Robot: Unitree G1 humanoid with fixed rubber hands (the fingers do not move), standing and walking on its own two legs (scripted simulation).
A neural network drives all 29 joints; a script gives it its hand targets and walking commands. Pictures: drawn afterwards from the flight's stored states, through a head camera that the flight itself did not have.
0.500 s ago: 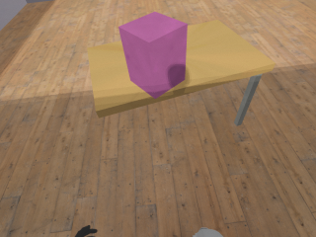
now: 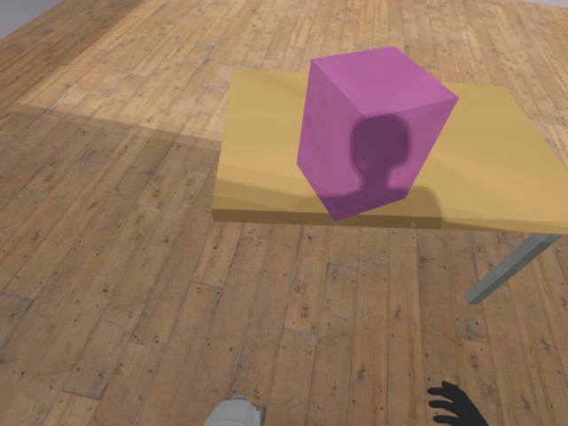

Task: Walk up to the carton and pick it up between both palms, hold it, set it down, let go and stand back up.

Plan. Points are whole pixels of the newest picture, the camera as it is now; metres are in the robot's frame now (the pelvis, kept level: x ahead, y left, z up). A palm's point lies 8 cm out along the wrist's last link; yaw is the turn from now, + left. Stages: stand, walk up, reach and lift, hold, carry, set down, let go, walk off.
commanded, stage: walk up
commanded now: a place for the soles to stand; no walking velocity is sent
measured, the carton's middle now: (363, 136) +0.72 -0.12 -0.03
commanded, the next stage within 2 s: none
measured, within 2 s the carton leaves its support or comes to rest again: neither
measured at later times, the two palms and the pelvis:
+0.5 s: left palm (186, 370) +0.21 +0.18 -0.09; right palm (544, 425) +0.17 -0.37 -0.11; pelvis +0.14 -0.09 +0.00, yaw +2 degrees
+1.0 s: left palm (210, 356) +0.24 +0.15 -0.13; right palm (495, 284) +0.38 -0.34 -0.06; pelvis +0.23 -0.10 +0.01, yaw +6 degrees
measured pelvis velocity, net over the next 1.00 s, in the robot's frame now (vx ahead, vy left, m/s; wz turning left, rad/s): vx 0.23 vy -0.10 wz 0.11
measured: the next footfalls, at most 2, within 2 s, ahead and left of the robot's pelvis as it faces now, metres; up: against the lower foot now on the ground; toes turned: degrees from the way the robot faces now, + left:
right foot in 0.44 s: +0.25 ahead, -0.24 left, +0.00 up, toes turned -5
left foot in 0.82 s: +0.34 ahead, +0.00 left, +0.00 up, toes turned +5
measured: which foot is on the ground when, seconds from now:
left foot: down 0.00-0.46, up 0.48-0.80, down 0.82-1.00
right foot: up 0.00-0.42, down 0.44-0.86, up 0.88-1.00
